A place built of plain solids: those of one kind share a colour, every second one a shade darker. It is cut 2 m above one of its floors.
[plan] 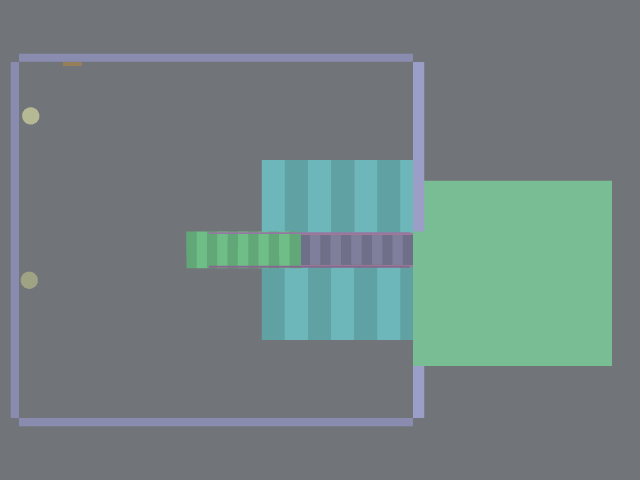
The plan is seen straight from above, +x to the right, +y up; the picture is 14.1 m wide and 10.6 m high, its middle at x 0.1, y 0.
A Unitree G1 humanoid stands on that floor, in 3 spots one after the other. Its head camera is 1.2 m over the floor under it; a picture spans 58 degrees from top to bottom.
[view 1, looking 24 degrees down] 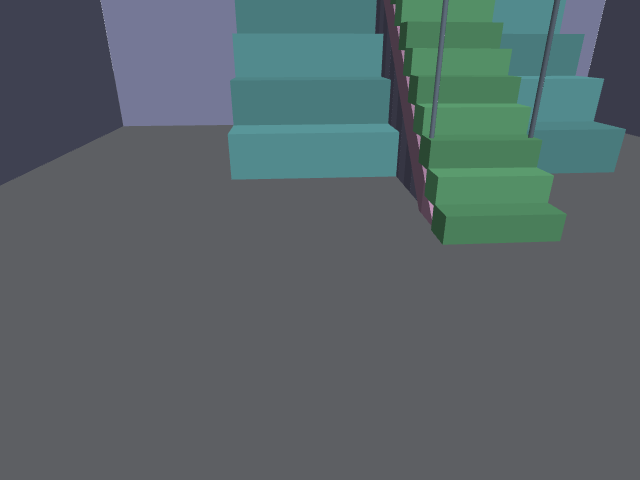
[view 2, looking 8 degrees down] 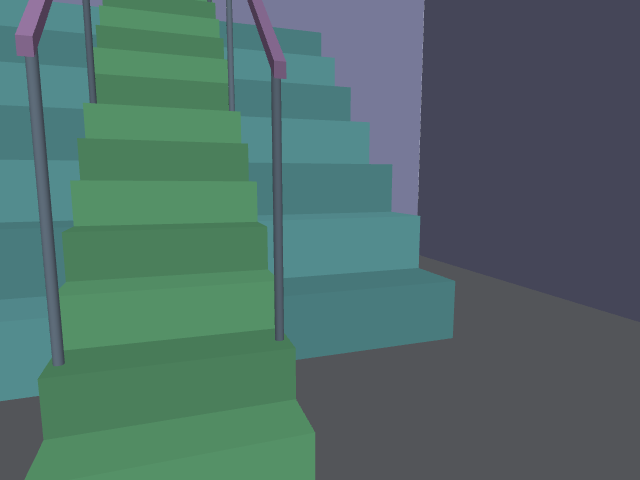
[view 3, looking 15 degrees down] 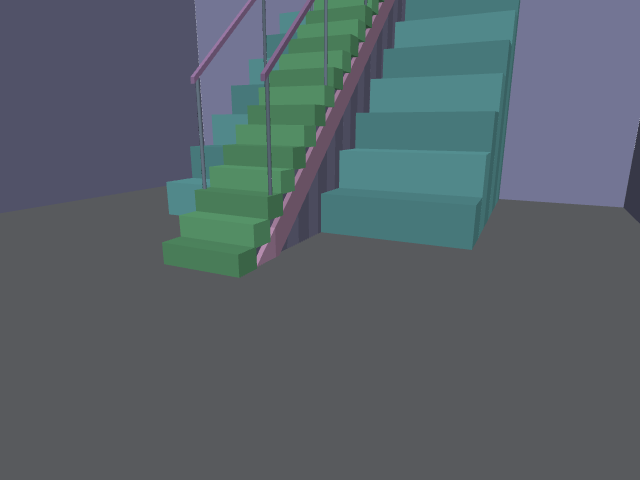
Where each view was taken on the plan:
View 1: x -5.41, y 1.18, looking -4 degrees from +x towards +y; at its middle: ground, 2.95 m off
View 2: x -3.85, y -0.22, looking -19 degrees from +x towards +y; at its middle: mass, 3.39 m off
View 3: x -5.53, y -2.66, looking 26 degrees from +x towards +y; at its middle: ground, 4.64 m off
